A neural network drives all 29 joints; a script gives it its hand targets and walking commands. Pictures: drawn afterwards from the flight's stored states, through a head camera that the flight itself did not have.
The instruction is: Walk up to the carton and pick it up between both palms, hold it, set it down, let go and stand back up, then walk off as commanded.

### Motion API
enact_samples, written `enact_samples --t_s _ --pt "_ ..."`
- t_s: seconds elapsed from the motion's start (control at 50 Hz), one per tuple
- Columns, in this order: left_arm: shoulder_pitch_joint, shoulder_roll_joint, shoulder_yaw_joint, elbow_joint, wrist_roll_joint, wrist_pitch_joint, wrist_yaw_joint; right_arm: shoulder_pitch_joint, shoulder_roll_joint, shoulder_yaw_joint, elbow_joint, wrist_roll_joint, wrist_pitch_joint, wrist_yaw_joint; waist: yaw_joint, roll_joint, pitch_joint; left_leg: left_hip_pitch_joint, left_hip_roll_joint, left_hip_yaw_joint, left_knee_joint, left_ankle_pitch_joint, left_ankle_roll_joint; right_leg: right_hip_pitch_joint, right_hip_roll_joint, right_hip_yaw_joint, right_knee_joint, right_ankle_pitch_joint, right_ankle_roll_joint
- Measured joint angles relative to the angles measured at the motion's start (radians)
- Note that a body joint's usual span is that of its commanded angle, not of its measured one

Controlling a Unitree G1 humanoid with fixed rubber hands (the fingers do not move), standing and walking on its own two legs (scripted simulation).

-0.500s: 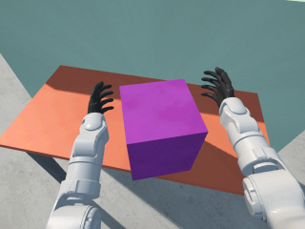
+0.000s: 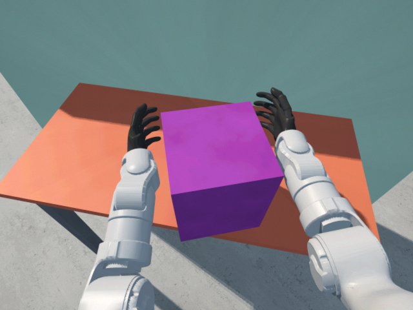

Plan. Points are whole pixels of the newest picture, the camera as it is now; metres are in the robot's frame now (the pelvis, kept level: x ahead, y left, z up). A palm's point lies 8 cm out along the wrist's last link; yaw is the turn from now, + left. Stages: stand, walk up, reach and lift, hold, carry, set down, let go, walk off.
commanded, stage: reach and lift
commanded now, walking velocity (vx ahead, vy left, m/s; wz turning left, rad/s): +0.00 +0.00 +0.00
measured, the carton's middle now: (214, 174) +0.37 +0.05 +0.04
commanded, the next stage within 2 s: none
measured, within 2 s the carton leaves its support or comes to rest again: leaves its support in 1.64 s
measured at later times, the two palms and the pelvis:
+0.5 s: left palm (142, 146) +0.37 +0.19 +0.11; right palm (284, 130) +0.45 -0.07 +0.12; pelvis -0.01 +0.00 +0.00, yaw +0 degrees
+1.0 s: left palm (142, 148) +0.36 +0.19 +0.12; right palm (285, 133) +0.43 -0.07 +0.13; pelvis +0.00 +0.00 +0.00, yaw +0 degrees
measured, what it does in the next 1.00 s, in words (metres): stands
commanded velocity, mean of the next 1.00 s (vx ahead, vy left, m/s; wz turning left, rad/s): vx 0.00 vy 0.00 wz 0.00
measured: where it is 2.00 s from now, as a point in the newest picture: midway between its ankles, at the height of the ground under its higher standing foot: outside the picture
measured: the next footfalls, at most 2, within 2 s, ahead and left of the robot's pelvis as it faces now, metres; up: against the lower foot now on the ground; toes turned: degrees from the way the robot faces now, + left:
none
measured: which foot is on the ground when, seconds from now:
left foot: down 0.00-1.00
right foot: down 0.00-1.00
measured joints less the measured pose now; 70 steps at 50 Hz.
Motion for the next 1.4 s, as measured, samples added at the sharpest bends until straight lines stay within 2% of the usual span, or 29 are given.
enact_samples --t_s 0.06,0.24,0.36,0.58,0.7,0.78,0.86,0.92,0.96,1.06,1.14,1.28,1.4 --pt "-0.011 -0.001 0.004 -0.006 0.013 0.005 0.010 -0.006 0.010 -0.022 -0.013 -0.023 0.000 -0.009 -0.003 -0.005 0.005 -0.008 0.002 -0.002 0.008 -0.001 -0.001 -0.007 0.002 -0.002 0.005 0.000 -0.001" --pt "-0.042 -0.011 0.028 0.007 0.034 0.011 0.030 -0.032 0.024 -0.029 0.013 -0.026 0.004 -0.026 -0.015 -0.021 0.010 -0.014 0.005 -0.004 0.014 0.000 -0.005 -0.016 0.005 -0.003 0.019 -0.003 -0.004" --pt "-0.050 -0.015 0.048 0.022 0.049 -0.002 0.008 -0.027 0.034 -0.034 0.013 -0.027 0.007 -0.025 -0.016 -0.020 0.008 -0.011 0.007 -0.001 0.009 0.005 -0.003 -0.016 0.006 0.000 0.017 0.001 -0.004" --pt "-0.070 -0.018 0.062 0.062 0.054 -0.027 0.008 -0.042 0.036 -0.058 0.042 -0.054 0.007 -0.015 -0.010 -0.014 0.004 -0.015 0.004 0.000 0.004 0.012 -0.003 -0.026 0.004 0.000 0.026 0.001 -0.006" --pt "-0.066 -0.039 0.094 0.065 0.093 -0.051 -0.008 -0.037 0.053 -0.102 0.053 -0.101 -0.009 0.003 -0.011 -0.021 -0.004 -0.007 0.002 0.000 -0.010 0.017 -0.004 -0.023 0.002 -0.001 0.022 0.001 -0.006" --pt "-0.068 -0.064 0.142 0.068 0.143 -0.062 -0.041 -0.040 0.072 -0.147 0.077 -0.148 -0.022 0.027 -0.017 -0.022 -0.002 0.012 -0.002 0.001 -0.022 0.020 -0.002 -0.007 -0.002 -0.001 0.017 -0.001 -0.004" --pt "-0.054 -0.106 0.223 0.052 0.231 -0.080 -0.095 -0.021 0.121 -0.246 0.078 -0.267 -0.041 0.084 -0.030 -0.029 -0.019 0.034 -0.005 0.005 -0.039 0.021 -0.001 0.010 -0.004 0.003 0.009 -0.004 -0.003" --pt "-0.014 -0.125 0.236 0.030 0.275 -0.100 -0.121 0.010 0.150 -0.307 0.073 -0.348 -0.067 0.107 -0.042 -0.028 -0.039 0.053 -0.008 0.005 -0.046 0.018 -0.001 0.031 -0.007 0.002 -0.001 -0.007 -0.002" --pt "0.008 -0.129 0.234 0.021 0.287 -0.112 -0.127 0.026 0.160 -0.320 0.068 -0.373 -0.081 0.118 -0.046 -0.027 -0.039 0.075 -0.010 0.006 -0.051 0.015 0.000 0.052 -0.009 0.003 -0.003 -0.011 -0.001" --pt "0.026 -0.122 0.220 0.026 0.288 -0.106 -0.135 0.048 0.167 -0.320 0.065 -0.395 -0.094 0.114 -0.043 -0.030 -0.027 0.118 -0.012 0.011 -0.066 0.015 0.003 0.091 -0.011 0.007 -0.012 -0.013 0.001" --pt "0.040 -0.117 0.202 0.009 0.278 -0.096 -0.129 0.057 0.172 -0.317 0.068 -0.389 -0.109 0.110 -0.052 -0.042 -0.030 0.120 -0.012 0.006 -0.072 0.021 -0.001 0.095 -0.011 0.002 -0.018 -0.008 -0.001" --pt "0.030 -0.120 0.207 0.013 0.293 -0.067 -0.141 0.067 0.177 -0.340 0.064 -0.400 -0.094 0.111 -0.050 -0.052 -0.020 0.134 -0.014 0.013 -0.080 0.026 0.004 0.105 -0.013 0.007 -0.022 -0.004 0.003" --pt "0.035 -0.119 0.193 0.015 0.279 -0.057 -0.130 0.076 0.171 -0.330 0.063 -0.389 -0.092 0.111 -0.056 -0.058 -0.029 0.128 -0.017 0.014 -0.076 0.024 0.006 0.102 -0.016 0.009 -0.025 -0.001 0.006"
